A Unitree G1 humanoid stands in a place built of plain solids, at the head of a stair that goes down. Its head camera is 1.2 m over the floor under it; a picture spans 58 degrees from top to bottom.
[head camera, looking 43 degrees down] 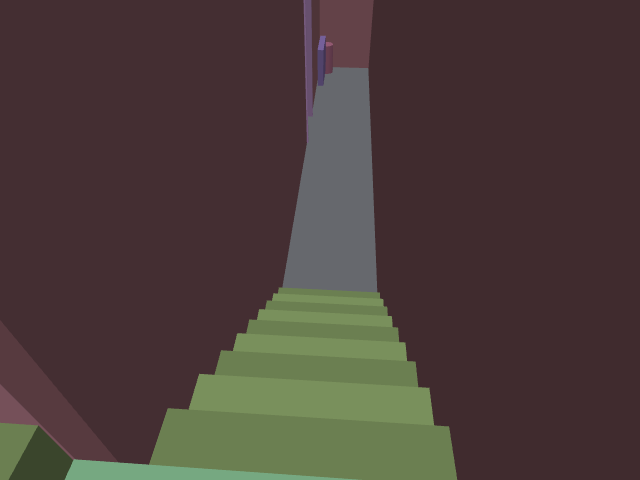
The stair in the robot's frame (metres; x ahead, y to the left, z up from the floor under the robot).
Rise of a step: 0.21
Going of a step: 0.25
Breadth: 0.94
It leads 4 degrees to the right of straight ahead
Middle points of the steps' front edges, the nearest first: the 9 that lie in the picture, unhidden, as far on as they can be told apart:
0.65 0.05 -0.21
0.89 0.03 -0.41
1.14 0.01 -0.62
1.38 0.00 -0.83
1.63 -0.02 -1.03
1.87 -0.04 -1.24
2.12 -0.05 -1.45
2.36 -0.07 -1.66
2.61 -0.08 -1.86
